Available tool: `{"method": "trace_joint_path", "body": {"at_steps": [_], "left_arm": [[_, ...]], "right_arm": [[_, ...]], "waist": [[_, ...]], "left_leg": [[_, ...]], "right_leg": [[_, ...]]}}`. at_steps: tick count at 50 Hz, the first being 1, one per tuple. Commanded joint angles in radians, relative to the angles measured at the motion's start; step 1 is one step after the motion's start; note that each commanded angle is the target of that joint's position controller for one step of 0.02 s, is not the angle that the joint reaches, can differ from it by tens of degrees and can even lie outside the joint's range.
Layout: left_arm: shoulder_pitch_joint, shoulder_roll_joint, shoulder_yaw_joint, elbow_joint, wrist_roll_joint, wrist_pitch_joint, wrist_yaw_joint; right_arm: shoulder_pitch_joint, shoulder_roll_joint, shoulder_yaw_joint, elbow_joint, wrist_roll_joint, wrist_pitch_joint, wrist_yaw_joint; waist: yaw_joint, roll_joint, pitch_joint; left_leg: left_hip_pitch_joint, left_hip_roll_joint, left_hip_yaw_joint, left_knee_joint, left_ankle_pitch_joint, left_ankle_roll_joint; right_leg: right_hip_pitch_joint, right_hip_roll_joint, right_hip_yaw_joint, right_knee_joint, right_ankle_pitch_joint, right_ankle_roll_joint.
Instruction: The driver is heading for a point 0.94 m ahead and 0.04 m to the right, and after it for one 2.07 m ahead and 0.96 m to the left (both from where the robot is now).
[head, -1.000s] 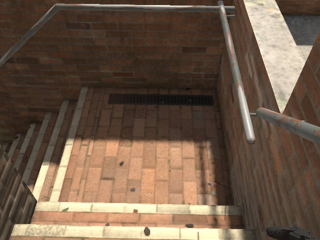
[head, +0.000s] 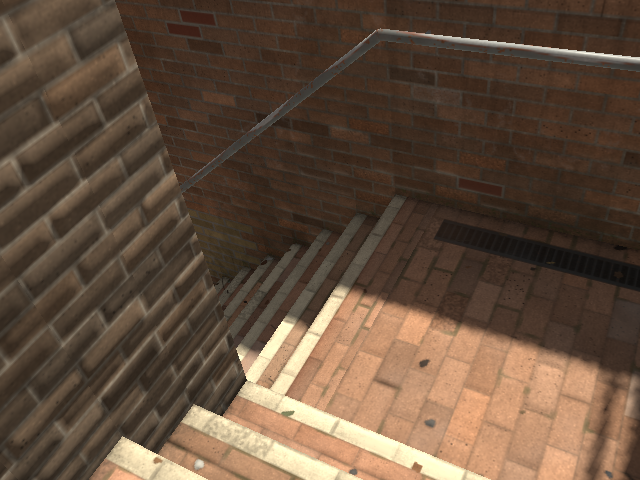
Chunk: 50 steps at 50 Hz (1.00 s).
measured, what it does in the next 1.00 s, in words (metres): goes down: left foot, then right foot 0.20 m lower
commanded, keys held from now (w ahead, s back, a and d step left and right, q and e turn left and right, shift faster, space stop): w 1.00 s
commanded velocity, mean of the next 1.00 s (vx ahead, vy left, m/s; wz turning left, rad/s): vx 0.47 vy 0.00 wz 0.02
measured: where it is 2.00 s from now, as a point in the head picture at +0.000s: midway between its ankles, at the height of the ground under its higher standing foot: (395, 437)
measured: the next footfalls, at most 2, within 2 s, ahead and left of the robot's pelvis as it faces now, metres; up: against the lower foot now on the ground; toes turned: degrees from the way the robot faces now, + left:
left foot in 0.32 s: +0.17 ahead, +0.16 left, +0.00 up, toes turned +1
right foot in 0.68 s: +0.34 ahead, +0.02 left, -0.20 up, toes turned +0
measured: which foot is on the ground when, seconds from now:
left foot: up 0.00-0.30, down 0.32-0.68, up 0.70-1.00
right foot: down 0.00-0.34, up 0.36-0.66, down 0.68-1.00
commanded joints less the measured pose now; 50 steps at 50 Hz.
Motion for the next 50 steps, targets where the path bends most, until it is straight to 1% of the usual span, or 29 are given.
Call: {"method": "trace_joint_path", "body": {"at_steps": [1, 3, 8, 11, 13, 15, 16, 17, 18, 19, 20, 21, 22, 24, 27, 30, 31, 33, 34, 35, 36, 38, 39, 40, 41, 43, 45, 46, 50], "left_arm": [[-0.318, 0.084, 0.006, -0.173, -0.016, -0.055, -0.011], [-0.187, 0.078, 0.014, -0.133, -0.048, -0.041, -0.005], [-0.126, 0.146, 0.042, -0.105, -0.008, -0.048, 0.007], [-0.087, 0.108, 0.053, -0.092, 0.005, -0.024, 0.019], [-0.096, 0.131, 0.062, -0.082, 0.012, 0.015, 0.015], [-0.166, 0.145, 0.068, -0.113, -0.001, 0.013, -0.009], [-0.193, 0.174, 0.080, -0.097, 0.002, 0.007, -0.020], [-0.269, 0.122, 0.088, -0.114, -0.018, -0.011, -0.031], [-0.248, -0.023, 0.069, -0.153, -0.009, -0.039, -0.024], [-0.297, 0.023, 0.065, -0.177, 0.002, -0.049, -0.030], [-0.417, 0.048, 0.076, -0.193, 0.013, -0.045, -0.032], [-0.441, 0.084, 0.097, -0.170, 0.001, -0.038, -0.020], [-0.415, 0.069, 0.092, -0.137, 0.018, -0.029, -0.021], [-0.362, 0.042, 0.093, -0.104, 0.013, -0.032, -0.044], [-0.379, -0.040, 0.051, -0.128, 0.004, -0.038, -0.091], [-0.344, 0.002, 0.046, -0.123, 0.006, -0.016, -0.046], [-0.284, 0.042, 0.054, -0.109, 0.026, -0.012, -0.032], [-0.186, 0.078, 0.070, -0.064, 0.027, -0.007, -0.027], [-0.113, 0.068, 0.070, -0.033, 0.018, -0.022, -0.033], [-0.070, 0.053, 0.035, -0.032, 0.005, -0.054, -0.061], [-0.041, 0.094, 0.043, -0.005, -0.001, -0.057, -0.071], [-0.018, 0.102, 0.049, 0.033, -0.020, -0.069, -0.056], [-0.072, 0.144, 0.056, 0.025, -0.013, -0.079, -0.036], [-0.158, 0.070, 0.024, 0.019, -0.011, -0.083, -0.019], [-0.265, 0.018, 0.001, -0.011, -0.011, -0.085, -0.010], [-0.244, 0.104, 0.028, -0.006, -0.011, -0.090, -0.020], [-0.207, 0.014, 0.008, 0.018, -0.044, -0.099, -0.013], [-0.243, -0.032, -0.004, 0.013, -0.046, -0.102, -0.016], [-0.117, -0.049, -0.006, 0.078, 0.017, -0.090, -0.027]], "right_arm": [[0.003, 0.053, 0.033, -0.012, -0.019, 0.014, 0.014], [-0.128, 0.084, 0.064, -0.072, -0.040, 0.022, 0.003], [-0.170, 0.056, 0.059, -0.123, -0.057, 0.014, -0.001], [-0.170, 0.090, 0.080, -0.123, -0.064, -0.003, 0.005], [-0.180, 0.166, 0.108, -0.115, -0.030, -0.014, 0.010], [0.055, 0.138, 0.082, -0.024, -0.013, -0.017, 0.007], [0.202, 0.089, 0.058, 0.018, -0.010, -0.008, 0.008], [0.318, 0.067, 0.055, 0.038, -0.013, -0.014, 0.000], [0.383, -0.010, 0.038, 0.092, -0.006, -0.022, 0.001], [0.482, -0.094, 0.003, 0.146, -0.006, -0.030, 0.012], [0.492, -0.093, -0.001, 0.162, -0.013, -0.044, 0.008], [0.434, -0.033, 0.020, 0.150, -0.037, -0.052, -0.003], [0.359, -0.003, 0.028, 0.149, -0.049, -0.055, -0.012], [0.210, 0.082, 0.056, 0.124, -0.023, -0.068, -0.015], [0.138, 0.036, 0.042, 0.113, 0.016, -0.070, -0.032], [0.200, 0.008, 0.032, 0.154, 0.005, -0.080, -0.031], [0.211, 0.005, 0.034, 0.154, -0.033, -0.073, -0.031], [0.295, -0.020, 0.025, 0.188, -0.033, -0.024, -0.052], [0.312, 0.007, 0.021, 0.198, -0.048, -0.008, -0.065], [0.384, 0.080, 0.042, 0.165, -0.012, -0.009, -0.058], [0.488, 0.083, 0.056, 0.169, 0.005, -0.009, -0.069], [0.417, 0.019, 0.047, 0.218, -0.055, -0.010, -0.087], [0.317, -0.013, 0.040, 0.178, -0.087, -0.013, -0.091], [0.188, -0.012, 0.042, 0.168, -0.093, -0.013, -0.071], [0.129, 0.018, 0.050, 0.154, -0.084, -0.013, -0.051], [0.229, 0.075, 0.049, 0.249, -0.078, 0.012, -0.032], [0.106, 0.047, 0.038, 0.217, -0.033, -0.013, -0.016], [0.025, 0.065, 0.052, 0.178, -0.055, -0.040, -0.002], [-0.033, 0.113, 0.074, 0.150, -0.016, -0.055, 0.016]], "waist": [[-0.171, -0.188, 0.165], [-0.102, -0.158, 0.256], [-0.034, -0.346, 0.090], [0.004, -0.309, 0.123], [0.003, -0.252, 0.108], [-0.118, -0.220, -0.010], [-0.198, -0.211, -0.072], [-0.268, -0.120, -0.118], [-0.177, 0.142, -0.099], [-0.251, 0.161, -0.062], [-0.270, 0.097, 0.069], [-0.239, 0.047, 0.170], [-0.188, 0.088, 0.186], [-0.079, 0.106, 0.115], [-0.007, 0.037, 0.025], [-0.014, 0.104, 0.082], [-0.010, 0.062, 0.095], [-0.015, -0.025, 0.093], [0.020, -0.208, 0.122], [-0.075, -0.231, 0.029], [-0.145, -0.268, 0.017], [-0.117, -0.160, 0.067], [-0.130, -0.227, 0.056], [-0.156, -0.084, 0.173], [-0.205, -0.033, 0.240], [-0.207, -0.171, 0.140], [-0.157, -0.151, 0.183], [-0.152, -0.081, 0.219], [-0.022, -0.085, 0.219]], "left_leg": [[-0.047, 0.072, 0.094, 0.242, 0.108, -0.034], [-0.230, 0.181, 0.138, 0.064, 0.096, -0.039], [0.008, 0.266, 0.241, -0.110, 0.282, -0.016], [0.069, 0.279, 0.295, -0.373, 0.097, 0.006], [0.233, 0.263, 0.320, -0.479, 0.026, 0.023], [0.643, 0.179, 0.399, -0.529, 0.082, 0.070], [0.794, 0.177, 0.323, -0.719, -0.080, 0.098], [1.034, 0.317, 0.112, -0.852, 0.022, 0.143], [1.163, 0.501, -0.088, -0.750, 0.401, 0.141], [1.154, 0.575, -0.317, -0.856, 0.268, 0.278], [1.021, 0.615, -0.322, -0.914, 0.121, 0.307], [0.817, 0.573, -0.213, -0.920, 0.065, 0.293], [0.692, 0.528, -0.142, -0.854, 0.086, 0.264], [0.365, 0.384, 0.083, -0.691, -0.062, 0.186], [-0.067, 0.306, 0.295, -0.656, -0.262, 0.124], [0.057, 0.315, 0.277, -0.421, -0.009, 0.139], [0.191, 0.310, 0.265, -0.252, 0.107, 0.156], [0.386, 0.280, 0.220, 0.134, 0.427, 0.204], [0.208, 0.176, 0.218, 0.593, -0.071, 0.213], [-0.115, 0.134, 0.217, 0.715, -0.587, 0.221], [-0.301, 0.172, 0.161, 0.653, -0.484, 0.243], [-0.405, 0.194, 0.099, 0.577, -0.256, 0.194], [-0.419, 0.240, 0.064, 0.338, -0.127, 0.119], [-0.383, 0.259, 0.067, 0.129, 0.024, 0.035], [-0.132, 0.271, 0.176, -0.168, 0.216, -0.005], [0.242, 0.277, 0.292, -0.151, 0.456, 0.024], [0.142, 0.301, 0.235, -0.432, 0.806, 0.065], [0.300, 0.308, 0.261, -0.639, 0.968, 0.073], [0.417, 0.252, 0.368, -0.818, 0.793, 0.070]], "right_leg": [[-0.243, -0.148, 0.368, -0.434, -0.350, -0.065], [-0.051, -0.136, 0.367, -0.424, -0.314, -0.103], [0.117, -0.166, 0.281, -0.343, 0.229, -0.220], [0.199, -0.136, 0.182, -0.254, 0.567, -0.251], [0.177, -0.188, 0.133, -0.196, 0.842, -0.234], [0.043, -0.171, 0.019, 0.046, 1.175, -0.216], [-0.020, -0.159, 0.054, 0.229, 1.146, -0.215], [-0.235, -0.106, 0.042, 0.497, 0.691, -0.169], [-0.522, 0.011, 0.035, 0.684, -0.118, -0.136], [-0.741, 0.065, 0.075, 0.632, -0.153, -0.133], [-0.786, 0.029, 0.098, 0.605, -0.157, -0.117], [-0.711, -0.001, 0.086, 0.514, -0.113, -0.087], [-0.633, -0.018, 0.089, 0.465, -0.015, -0.074], [-0.360, 0.041, 0.053, 0.376, 0.382, -0.073], [0.231, 0.130, -0.194, 0.134, 0.992, -0.045], [0.293, 0.110, -0.251, 0.026, 0.833, -0.043], [0.262, 0.084, -0.250, -0.085, 0.776, -0.065], [0.243, -0.055, -0.125, -0.525, 0.617, -0.135], [0.391, -0.192, 0.037, -0.696, 0.882, -0.214], [0.591, -0.249, 0.060, -0.094, 1.433, -0.138], [0.653, -0.304, 0.087, -0.031, 1.430, -0.114], [0.449, -0.293, 0.145, -0.076, 0.924, -0.185], [0.330, -0.363, 0.324, -0.136, 0.553, -0.235], [0.116, -0.327, 0.305, -0.195, 0.443, -0.230], [-0.167, -0.255, 0.218, -0.249, 0.523, -0.205], [-0.292, -0.224, 0.159, -0.243, 0.755, -0.186], [-0.204, -0.113, 0.110, -0.137, 0.267, -0.163], [-0.348, -0.045, 0.027, -0.110, 0.080, -0.142], [-0.175, -0.046, 0.014, 0.094, 0.280, -0.154]]}}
